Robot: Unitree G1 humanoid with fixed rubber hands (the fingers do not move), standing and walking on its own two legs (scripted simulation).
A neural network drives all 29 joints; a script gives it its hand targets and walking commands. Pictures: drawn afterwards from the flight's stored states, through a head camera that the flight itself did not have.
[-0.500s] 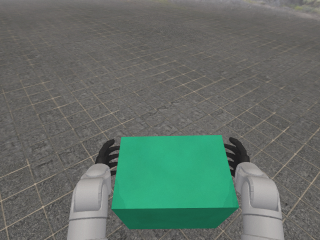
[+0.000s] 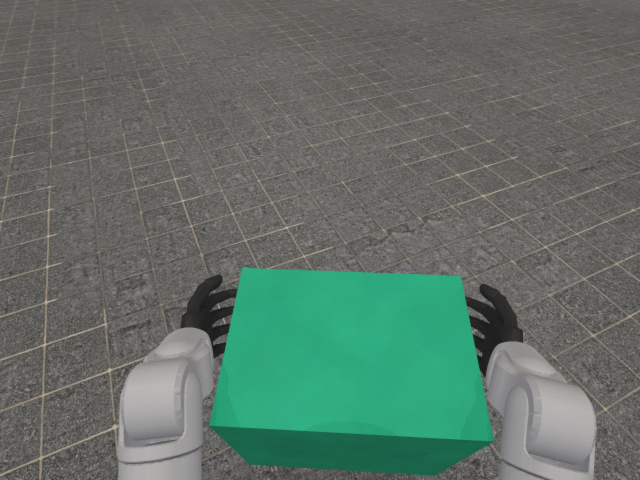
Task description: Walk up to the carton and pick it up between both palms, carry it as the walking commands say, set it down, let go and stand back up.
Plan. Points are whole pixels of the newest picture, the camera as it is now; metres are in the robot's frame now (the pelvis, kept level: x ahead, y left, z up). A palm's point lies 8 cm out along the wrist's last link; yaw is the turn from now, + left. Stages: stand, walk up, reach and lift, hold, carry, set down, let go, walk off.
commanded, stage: carry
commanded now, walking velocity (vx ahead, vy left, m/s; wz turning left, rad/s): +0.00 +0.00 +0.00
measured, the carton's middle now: (345, 379) +0.25 -0.01 +0.02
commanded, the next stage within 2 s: none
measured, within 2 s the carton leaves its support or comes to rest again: neither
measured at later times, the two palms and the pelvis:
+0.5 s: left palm (249, 183) +0.56 +0.14 +0.08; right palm (449, 183) +0.56 -0.19 +0.09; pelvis +0.30 -0.02 +0.01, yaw -1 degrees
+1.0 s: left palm (273, 134) +0.68 +0.11 +0.11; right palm (452, 134) +0.69 -0.22 +0.11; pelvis +0.43 -0.05 +0.02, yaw +0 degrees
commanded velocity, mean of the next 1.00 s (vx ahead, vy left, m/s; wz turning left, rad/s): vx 0.00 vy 0.00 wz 0.00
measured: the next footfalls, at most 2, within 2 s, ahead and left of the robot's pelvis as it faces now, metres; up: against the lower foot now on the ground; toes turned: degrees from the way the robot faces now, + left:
left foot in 0.34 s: +0.45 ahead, +0.05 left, +0.00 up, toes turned +9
right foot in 0.58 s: +0.37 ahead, -0.15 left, +0.00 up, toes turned -10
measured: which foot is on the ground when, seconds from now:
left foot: up 0.00-0.32, down 0.34-1.00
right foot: down 0.00-0.36, up 0.38-0.56, down 0.58-1.00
